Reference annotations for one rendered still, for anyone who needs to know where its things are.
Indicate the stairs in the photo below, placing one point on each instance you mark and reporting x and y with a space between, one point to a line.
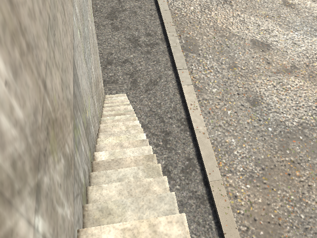
128 196

